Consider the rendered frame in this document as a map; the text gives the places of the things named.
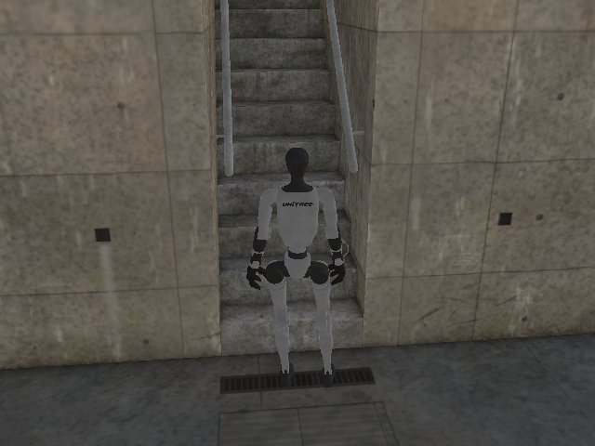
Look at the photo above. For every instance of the stairs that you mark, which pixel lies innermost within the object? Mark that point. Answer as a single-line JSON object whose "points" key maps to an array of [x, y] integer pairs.
{"points": [[280, 99]]}

